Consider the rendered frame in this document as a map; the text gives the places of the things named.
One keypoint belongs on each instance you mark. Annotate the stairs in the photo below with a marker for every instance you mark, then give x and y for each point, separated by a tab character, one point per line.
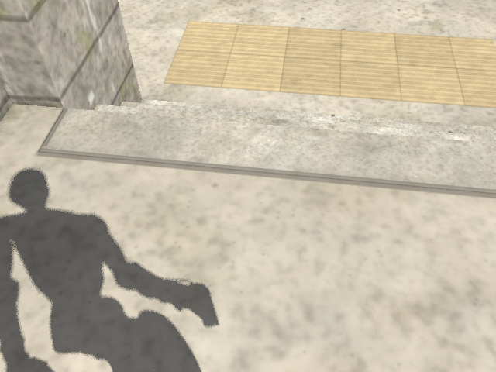
361	124

